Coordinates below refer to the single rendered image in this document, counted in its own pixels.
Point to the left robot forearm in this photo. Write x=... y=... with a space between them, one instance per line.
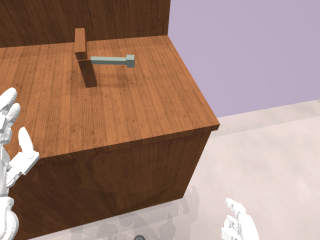
x=9 y=222

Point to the counter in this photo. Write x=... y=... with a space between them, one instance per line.
x=111 y=139

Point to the robot right hand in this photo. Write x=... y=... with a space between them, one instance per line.
x=241 y=229

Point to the robot left hand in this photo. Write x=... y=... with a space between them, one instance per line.
x=22 y=162

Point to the tap lever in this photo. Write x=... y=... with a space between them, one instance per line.
x=129 y=60

